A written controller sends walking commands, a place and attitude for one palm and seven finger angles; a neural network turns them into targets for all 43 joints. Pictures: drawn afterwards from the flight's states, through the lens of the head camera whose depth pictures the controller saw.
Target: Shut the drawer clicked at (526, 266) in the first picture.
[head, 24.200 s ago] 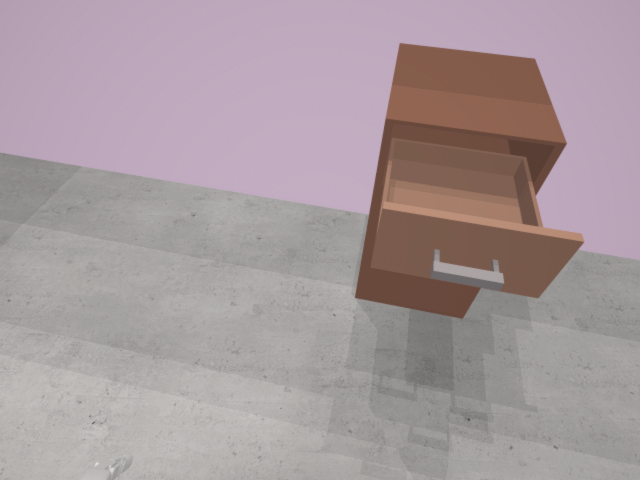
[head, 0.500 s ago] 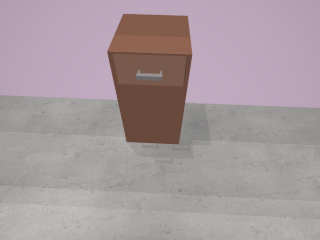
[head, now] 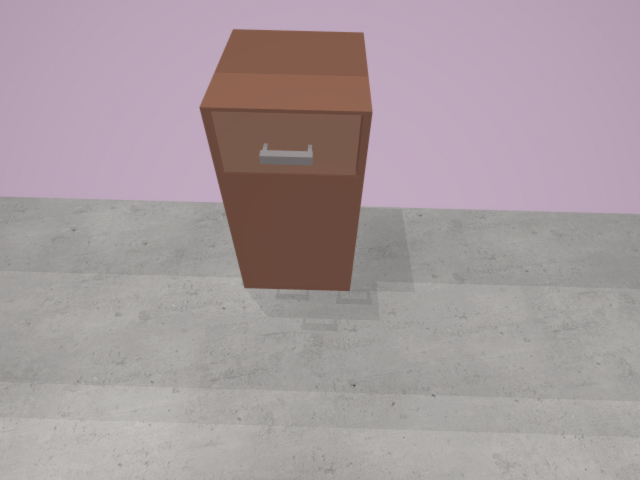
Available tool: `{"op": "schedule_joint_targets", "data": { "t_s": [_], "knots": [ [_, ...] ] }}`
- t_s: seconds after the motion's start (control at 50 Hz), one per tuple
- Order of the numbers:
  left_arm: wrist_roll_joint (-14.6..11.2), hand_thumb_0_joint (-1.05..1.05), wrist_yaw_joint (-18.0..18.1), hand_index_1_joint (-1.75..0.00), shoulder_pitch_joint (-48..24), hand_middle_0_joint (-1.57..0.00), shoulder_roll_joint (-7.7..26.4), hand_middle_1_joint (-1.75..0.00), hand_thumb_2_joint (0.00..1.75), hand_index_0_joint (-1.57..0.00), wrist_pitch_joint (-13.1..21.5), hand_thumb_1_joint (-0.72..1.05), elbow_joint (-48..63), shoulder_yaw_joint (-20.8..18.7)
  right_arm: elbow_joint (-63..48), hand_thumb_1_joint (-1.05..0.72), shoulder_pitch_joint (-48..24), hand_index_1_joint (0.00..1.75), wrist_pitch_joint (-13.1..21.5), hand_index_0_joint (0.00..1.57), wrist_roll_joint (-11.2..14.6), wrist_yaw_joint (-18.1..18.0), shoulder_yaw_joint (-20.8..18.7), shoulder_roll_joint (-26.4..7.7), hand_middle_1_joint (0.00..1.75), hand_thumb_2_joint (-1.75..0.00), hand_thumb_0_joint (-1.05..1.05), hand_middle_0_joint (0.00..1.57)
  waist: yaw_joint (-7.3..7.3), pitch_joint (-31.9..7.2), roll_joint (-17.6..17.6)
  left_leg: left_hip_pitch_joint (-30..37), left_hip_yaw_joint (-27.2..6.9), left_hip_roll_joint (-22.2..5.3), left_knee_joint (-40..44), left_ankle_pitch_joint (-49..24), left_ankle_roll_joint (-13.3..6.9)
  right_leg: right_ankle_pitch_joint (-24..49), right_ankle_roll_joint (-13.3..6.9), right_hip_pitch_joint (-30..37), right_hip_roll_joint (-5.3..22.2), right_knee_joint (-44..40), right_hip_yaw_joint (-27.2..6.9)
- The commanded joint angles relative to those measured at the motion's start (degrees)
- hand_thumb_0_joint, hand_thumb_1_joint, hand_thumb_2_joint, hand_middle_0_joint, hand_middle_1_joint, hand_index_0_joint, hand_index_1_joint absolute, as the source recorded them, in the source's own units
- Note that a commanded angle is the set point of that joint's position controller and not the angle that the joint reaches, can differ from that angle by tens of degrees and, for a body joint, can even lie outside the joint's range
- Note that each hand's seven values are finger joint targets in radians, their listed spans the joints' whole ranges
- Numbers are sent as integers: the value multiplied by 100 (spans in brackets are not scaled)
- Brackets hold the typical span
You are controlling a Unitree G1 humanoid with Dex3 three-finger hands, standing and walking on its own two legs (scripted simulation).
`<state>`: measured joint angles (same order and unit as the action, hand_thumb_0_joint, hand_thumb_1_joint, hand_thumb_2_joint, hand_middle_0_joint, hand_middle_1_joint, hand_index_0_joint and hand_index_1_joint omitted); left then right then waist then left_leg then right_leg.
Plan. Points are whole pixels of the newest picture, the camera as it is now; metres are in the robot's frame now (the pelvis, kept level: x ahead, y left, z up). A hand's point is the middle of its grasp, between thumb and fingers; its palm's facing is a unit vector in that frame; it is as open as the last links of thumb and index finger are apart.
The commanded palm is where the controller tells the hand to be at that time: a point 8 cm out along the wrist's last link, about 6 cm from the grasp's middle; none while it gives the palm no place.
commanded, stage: look to check the result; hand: left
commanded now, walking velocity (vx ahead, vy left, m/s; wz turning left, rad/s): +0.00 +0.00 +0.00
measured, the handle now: (287, 152) +0.84 +0.12 -0.11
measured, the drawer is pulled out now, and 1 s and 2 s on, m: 0.00 0.00 0.00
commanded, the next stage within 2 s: stand and wait in 0.42 s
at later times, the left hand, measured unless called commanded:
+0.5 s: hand out of the picture +0.00 +0.15 -0.18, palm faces +0.04 -0.99 -0.17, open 7.4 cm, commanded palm none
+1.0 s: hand out of the picture +0.00 +0.15 -0.18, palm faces +0.04 -0.98 -0.17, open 7.4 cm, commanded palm none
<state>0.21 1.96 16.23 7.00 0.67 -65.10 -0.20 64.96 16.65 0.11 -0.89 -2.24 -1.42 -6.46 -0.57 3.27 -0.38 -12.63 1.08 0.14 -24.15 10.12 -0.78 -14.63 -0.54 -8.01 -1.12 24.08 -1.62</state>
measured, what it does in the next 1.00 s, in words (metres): stands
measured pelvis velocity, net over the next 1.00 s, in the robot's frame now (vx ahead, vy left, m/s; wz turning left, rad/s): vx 0.01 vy -0.01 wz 0.00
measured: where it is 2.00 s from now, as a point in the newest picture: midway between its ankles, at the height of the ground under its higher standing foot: outside the picture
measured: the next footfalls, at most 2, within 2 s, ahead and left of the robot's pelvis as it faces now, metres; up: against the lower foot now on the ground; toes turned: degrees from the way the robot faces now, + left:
none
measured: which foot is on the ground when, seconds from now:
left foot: down 0.00-1.00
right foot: down 0.00-1.00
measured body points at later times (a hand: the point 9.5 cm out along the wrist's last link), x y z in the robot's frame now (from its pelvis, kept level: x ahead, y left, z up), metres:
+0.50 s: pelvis +0.01 -0.01 +0.00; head +0.02 -0.01 +0.45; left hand +0.00 +0.20 -0.16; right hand +0.00 -0.22 -0.16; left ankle +0.03 +0.11 -0.74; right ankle -0.02 -0.12 -0.74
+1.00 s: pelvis +0.01 -0.01 +0.00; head +0.03 -0.02 +0.45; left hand +0.00 +0.20 -0.16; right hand +0.00 -0.22 -0.16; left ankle +0.03 +0.11 -0.74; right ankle -0.02 -0.12 -0.74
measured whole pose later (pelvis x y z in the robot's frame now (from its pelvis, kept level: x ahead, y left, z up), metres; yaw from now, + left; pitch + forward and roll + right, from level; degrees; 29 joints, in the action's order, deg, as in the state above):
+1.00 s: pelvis +0.01 -0.01 +0.00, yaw +0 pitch -2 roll +0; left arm 0.1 2.1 16.8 6.8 1.1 -65.4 -0.5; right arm 65.9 16.2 0.5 -0.8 -2.7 -1.3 -6.6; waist -0.4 3.3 -0.2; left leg -10.8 1.0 -0.7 -23.3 11.0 0.3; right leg -15.4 -1.6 -6.3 -2.0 23.3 -1.6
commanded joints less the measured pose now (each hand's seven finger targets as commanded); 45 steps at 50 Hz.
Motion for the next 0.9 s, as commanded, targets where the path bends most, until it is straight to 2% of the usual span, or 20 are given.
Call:
{"op": "schedule_joint_targets", "data": {
  "t_s": [0.0,0.22,0.32,0.38,0.48,0.62,0.78,0.82,0.88],
  "knots": [
    [22,0,54,-30,463,-20,567,-30,90,-20,48,90,84,-113,-90,-90,414,30,58,20,9,-16,-69,-517,30,-90,0,20,1,24,18,405,-494,-523,353,-385,-160,416,-215,-548,522,-538,-376],
    [21,0,63,-30,534,-20,516,-30,90,-20,58,90,36,-114,-49,-90,394,30,69,20,16,-38,-55,-486,30,-90,0,20,11,103,46,455,-446,-536,331,-559,-153,626,-207,-521,517,-544,-402],
    [20,0,62,-30,549,-20,503,-30,90,-20,54,90,30,-106,-43,-90,378,30,52,20,9,-33,-50,-503,30,-90,0,20,5,239,40,431,-426,-527,358,-390,-132,456,-213,-616,510,-593,-410],
    [25,0,65,-30,555,-20,508,-30,90,-20,63,90,47,-118,-45,-90,388,30,66,20,12,-39,-62,-525,30,-90,0,20,12,111,-35,484,-434,-531,323,-529,-140,573,-217,-542,503,-565,-431],
    [21,0,67,-30,555,-20,529,-30,90,-20,75,90,50,-125,-36,-90,380,30,72,20,18,-42,-60,-525,30,-90,0,20,15,109,56,497,-422,-527,302,-653,-134,751,-212,-489,525,-566,-418],
    [15,0,65,-30,532,-20,530,-30,90,-20,64,90,36,-116,-6,-90,362,30,52,20,9,-39,-46,-500,30,-90,0,20,10,261,18,444,-409,-528,361,-447,-115,546,-220,-569,518,-628,-438],
    [18,0,69,-30,541,-20,536,-30,90,-20,81,90,60,-125,-24,-90,378,30,70,20,19,-47,-59,-548,30,-90,0,20,12,72,57,533,-417,-538,308,-656,-122,768,-217,-450,510,-578,-450],
    [10,0,64,-30,532,-20,536,-30,90,-20,69,90,50,-118,-6,-90,361,30,68,20,11,-47,-45,-526,30,-90,0,20,14,184,4,486,-408,-537,354,-560,-114,656,-216,-495,513,-598,-428],
    [21,0,65,-30,546,-20,544,-30,90,-20,73,90,53,-126,-21,-90,380,30,72,20,19,-52,-56,-549,30,-90,0,20,16,135,-2,515,-412,-547,333,-642,-117,703,-214,-472,504,-584,-425]
  ]
}}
